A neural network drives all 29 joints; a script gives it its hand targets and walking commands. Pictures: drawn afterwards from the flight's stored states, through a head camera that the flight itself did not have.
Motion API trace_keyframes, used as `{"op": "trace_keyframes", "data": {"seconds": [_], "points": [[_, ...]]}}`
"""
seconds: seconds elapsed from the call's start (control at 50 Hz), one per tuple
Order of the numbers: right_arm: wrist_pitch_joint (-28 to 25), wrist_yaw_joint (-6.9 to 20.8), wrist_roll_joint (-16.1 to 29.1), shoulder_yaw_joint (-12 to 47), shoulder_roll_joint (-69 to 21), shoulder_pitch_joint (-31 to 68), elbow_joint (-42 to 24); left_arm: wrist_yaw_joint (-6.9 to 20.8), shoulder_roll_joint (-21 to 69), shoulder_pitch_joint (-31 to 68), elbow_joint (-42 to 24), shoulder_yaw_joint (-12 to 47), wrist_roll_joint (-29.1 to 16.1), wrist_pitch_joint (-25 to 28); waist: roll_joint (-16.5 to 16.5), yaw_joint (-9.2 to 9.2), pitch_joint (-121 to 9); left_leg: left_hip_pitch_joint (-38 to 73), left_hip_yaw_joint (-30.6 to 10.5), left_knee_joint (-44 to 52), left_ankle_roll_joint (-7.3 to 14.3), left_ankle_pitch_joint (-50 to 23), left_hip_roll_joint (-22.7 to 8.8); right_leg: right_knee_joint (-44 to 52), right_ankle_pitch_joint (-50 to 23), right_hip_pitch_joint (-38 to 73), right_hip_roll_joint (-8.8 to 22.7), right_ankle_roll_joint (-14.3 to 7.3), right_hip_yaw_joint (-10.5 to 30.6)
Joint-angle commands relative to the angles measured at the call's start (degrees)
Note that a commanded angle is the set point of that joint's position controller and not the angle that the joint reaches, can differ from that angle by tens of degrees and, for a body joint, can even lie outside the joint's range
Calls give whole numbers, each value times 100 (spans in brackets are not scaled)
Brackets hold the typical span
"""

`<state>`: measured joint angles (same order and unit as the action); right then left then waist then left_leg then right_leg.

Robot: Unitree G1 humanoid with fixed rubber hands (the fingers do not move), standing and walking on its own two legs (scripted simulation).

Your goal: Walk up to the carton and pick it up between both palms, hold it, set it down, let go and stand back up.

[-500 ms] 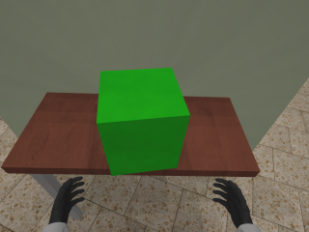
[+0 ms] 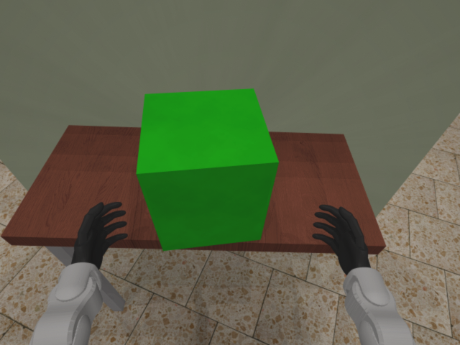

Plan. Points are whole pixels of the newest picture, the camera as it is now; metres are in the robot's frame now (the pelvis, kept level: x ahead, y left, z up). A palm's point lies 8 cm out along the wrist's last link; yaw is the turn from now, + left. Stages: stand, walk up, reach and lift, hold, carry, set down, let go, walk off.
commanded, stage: reach and lift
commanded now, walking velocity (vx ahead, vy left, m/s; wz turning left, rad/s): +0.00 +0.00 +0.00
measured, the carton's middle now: (207, 172) +0.43 +0.09 +0.04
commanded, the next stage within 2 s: none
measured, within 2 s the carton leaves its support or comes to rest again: neither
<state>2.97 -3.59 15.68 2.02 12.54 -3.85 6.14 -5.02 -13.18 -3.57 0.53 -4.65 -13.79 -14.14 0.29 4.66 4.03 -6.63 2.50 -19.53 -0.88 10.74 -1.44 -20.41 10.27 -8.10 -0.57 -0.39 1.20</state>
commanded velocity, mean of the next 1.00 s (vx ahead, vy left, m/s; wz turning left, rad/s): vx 0.00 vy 0.00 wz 0.00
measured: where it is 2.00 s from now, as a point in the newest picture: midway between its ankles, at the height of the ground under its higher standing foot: outside the picture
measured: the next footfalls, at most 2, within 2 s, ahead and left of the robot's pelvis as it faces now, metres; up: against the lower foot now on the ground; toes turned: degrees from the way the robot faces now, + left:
none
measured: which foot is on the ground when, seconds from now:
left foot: down 0.00-1.00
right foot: down 0.00-1.00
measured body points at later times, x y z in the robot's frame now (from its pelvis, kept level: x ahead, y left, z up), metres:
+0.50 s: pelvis +0.00 -0.01 +0.00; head +0.04 +0.00 +0.45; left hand +0.31 +0.26 +0.10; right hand +0.36 -0.16 +0.09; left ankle +0.00 +0.13 -0.75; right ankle +0.01 -0.12 -0.75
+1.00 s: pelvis -0.01 -0.01 +0.00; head +0.03 +0.00 +0.45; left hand +0.37 +0.26 +0.15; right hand +0.42 -0.16 +0.14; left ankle +0.00 +0.13 -0.75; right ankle +0.01 -0.12 -0.75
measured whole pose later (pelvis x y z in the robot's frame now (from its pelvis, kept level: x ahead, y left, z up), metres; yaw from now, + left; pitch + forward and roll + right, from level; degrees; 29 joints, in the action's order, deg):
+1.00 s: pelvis -0.01 -0.01 +0.00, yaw +1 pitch +4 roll +0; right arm 24.2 -8.2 25.1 3.3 20.2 36.1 19.4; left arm -3.7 -20.1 34.2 11.0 -11.6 -15.2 -40.1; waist 0.2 3.5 0.5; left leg -15.5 0.8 -22.5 -1.6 10.4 -2.5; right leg -20.8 9.1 -15.3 -1.6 -1.0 -0.5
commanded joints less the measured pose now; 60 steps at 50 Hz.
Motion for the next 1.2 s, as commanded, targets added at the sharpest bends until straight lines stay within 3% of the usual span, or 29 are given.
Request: {"op": "trace_keyframes", "data": {"seconds": [0.0,0.14,0.24,0.34,0.44,0.56,0.7,0.88,1.02,1.18], "points": [[53,-134,81,-343,716,1676,-1407,174,-993,1593,-1419,-662,-18,-153,-96,25,-1788,528,128,70,-106,-1874,277,411,-674,434,-122,23,65],[441,-232,195,-407,896,2503,-1453,277,-1067,2332,-1431,-775,-132,-598,15,-20,-2029,532,105,55,-80,-1884,254,418,-677,463,-149,35,13],[626,-331,319,-402,1004,3019,-1573,285,-1233,2784,-1597,-929,-158,-859,29,-29,-2423,506,120,-62,-76,-2150,267,290,-1186,666,-155,96,5],[741,-465,531,-380,1223,3380,-1577,314,-1359,3052,-1950,-1114,-61,-1173,-139,-71,-2888,627,105,-264,-180,-2824,288,114,-2037,959,-208,152,-41],[963,-517,697,-402,1371,3821,-1366,293,-1399,3460,-2046,-1142,-15,-1535,-314,-122,-2968,673,74,-319,-235,-2845,270,108,-2008,831,-233,104,-85],[1331,-494,762,-480,1483,4662,-1026,229,-1465,4227,-1659,-1118,-28,-1932,-273,-147,-2992,529,65,-253,-191,-2339,232,151,-1544,627,-228,51,-103],[1588,-474,807,-503,1595,5621,-690,174,-1738,5179,-1085,-1114,-118,-2134,-120,-120,-3447,290,71,-281,-118,-2132,221,27,-1609,730,-207,108,-104],[1749,-470,918,-453,1762,6670,-83,133,-2078,6274,-498,-1082,-108,-2227,-210,-73,-4040,206,65,-381,-128,-2377,211,-98,-1973,884,-220,144,-131],[1833,-375,921,-449,1796,7570,728,69,-2244,7186,408,-859,-208,-2144,-216,-48,-4160,-61,31,-309,-52,-1928,184,-55,-1555,743,-170,116,-125],[1810,-341,925,-443,1912,8472,1441,46,-2440,8077,1166,-619,-333,-1956,-186,-61,-4594,-119,7,-387,-55,-2109,183,-106,-1908,851,-166,162,-151]]}}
